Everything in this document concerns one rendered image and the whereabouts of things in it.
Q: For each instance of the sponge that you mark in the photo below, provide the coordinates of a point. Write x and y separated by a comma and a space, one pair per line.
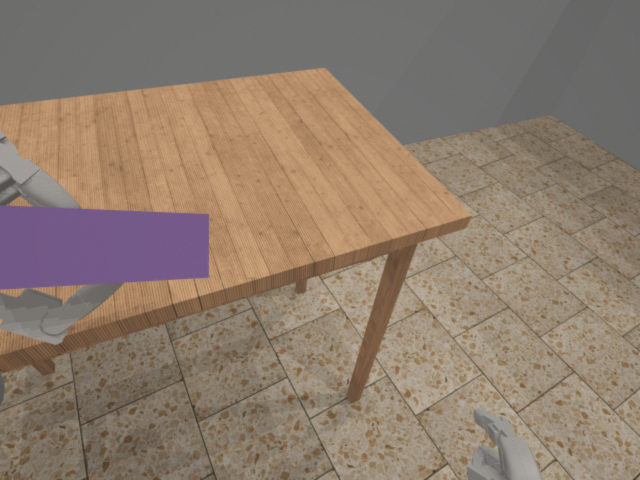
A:
49, 247

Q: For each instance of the robot left hand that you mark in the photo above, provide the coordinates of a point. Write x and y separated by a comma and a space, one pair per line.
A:
33, 313

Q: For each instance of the table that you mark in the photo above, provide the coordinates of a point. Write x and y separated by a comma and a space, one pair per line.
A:
298, 178

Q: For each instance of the robot right hand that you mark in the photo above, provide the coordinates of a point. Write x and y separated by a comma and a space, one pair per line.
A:
515, 460

